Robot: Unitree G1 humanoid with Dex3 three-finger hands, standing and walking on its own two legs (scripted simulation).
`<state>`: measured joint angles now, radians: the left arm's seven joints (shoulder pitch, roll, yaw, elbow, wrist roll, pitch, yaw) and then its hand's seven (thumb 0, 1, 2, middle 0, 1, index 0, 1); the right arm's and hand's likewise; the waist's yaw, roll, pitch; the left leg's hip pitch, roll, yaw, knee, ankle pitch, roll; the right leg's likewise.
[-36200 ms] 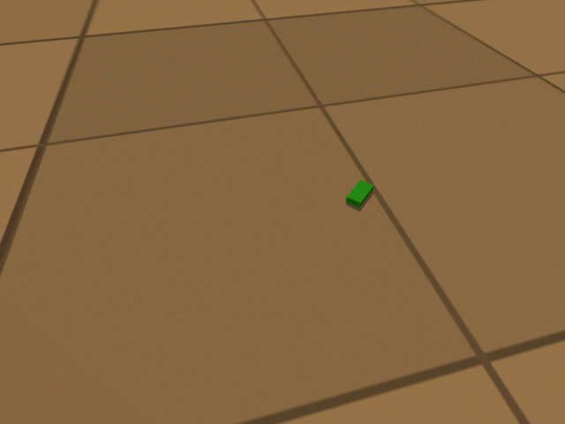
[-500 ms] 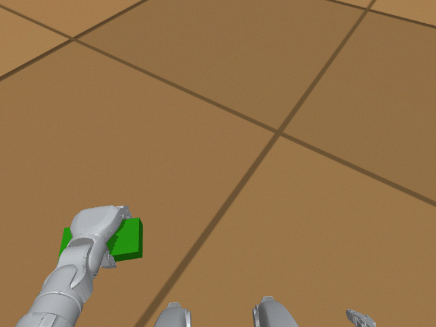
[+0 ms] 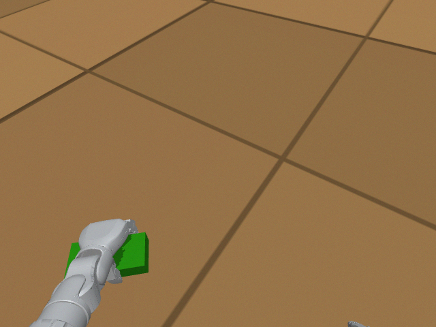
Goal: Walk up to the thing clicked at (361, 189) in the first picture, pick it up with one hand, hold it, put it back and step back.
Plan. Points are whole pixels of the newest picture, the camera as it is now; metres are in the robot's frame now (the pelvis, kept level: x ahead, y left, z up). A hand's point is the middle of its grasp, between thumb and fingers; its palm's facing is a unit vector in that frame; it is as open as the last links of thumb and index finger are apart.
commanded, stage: hold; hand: left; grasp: from above
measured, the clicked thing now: (109, 257) +0.32 +0.24 -0.10
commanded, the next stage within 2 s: crouch in 1.84 s
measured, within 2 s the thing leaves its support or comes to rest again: neither
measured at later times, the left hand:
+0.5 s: hand (108, 252) +0.30 +0.22 -0.03, palm faces -0.45 -0.06 -0.89, open 10.3 cm
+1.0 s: hand (106, 254) +0.29 +0.21 -0.01, palm faces -0.43 -0.06 -0.90, open 10.3 cm
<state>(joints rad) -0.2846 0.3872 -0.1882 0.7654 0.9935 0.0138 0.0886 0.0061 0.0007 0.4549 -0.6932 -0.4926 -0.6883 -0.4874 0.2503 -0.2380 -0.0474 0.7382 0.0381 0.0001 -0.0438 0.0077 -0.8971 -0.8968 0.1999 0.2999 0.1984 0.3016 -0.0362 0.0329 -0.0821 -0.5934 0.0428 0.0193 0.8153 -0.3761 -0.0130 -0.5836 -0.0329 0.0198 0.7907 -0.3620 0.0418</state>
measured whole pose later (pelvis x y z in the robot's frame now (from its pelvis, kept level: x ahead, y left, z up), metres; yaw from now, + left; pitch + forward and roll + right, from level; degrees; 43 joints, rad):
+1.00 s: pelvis +0.00 -0.01 +0.02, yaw -1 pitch +2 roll +0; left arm -0.22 0.40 -0.20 0.59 0.99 0.01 -0.03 0.01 0.01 0.45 -0.69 -0.50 -0.68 -0.49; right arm 0.20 -0.25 -0.03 0.69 0.06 0.04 -0.05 0.01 -0.90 -0.90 0.20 0.30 0.20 0.30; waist 0.00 0.05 -0.03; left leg -0.36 0.04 0.04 0.59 -0.27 -0.02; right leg -0.37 -0.04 0.03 0.60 -0.27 0.04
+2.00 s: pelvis +0.00 -0.01 +0.03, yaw -1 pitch +1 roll +0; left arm -0.20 0.40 -0.20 0.59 0.99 -0.02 -0.06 0.01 0.00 0.45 -0.69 -0.49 -0.69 -0.49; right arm 0.19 -0.25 -0.03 0.68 0.06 0.07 -0.06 0.01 -0.91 -0.90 0.20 0.30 0.20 0.30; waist 0.01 0.05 -0.01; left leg -0.29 0.04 0.04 0.51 -0.24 -0.02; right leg -0.30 -0.04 0.03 0.53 -0.25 0.03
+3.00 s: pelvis -0.07 +0.00 -0.26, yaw -1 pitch +36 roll -4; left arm -0.79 0.49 -0.02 1.27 1.20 -0.11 0.35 0.01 -0.03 0.47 -0.73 -0.47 -0.72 -0.47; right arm 0.20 -0.22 -0.03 0.75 -0.08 -0.05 0.03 0.00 -0.90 -0.90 0.20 0.30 0.20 0.30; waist -0.17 0.04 -0.18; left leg -1.92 0.02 -0.07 1.92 -0.64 -0.01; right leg -1.87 -0.02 0.01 1.88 -0.64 0.05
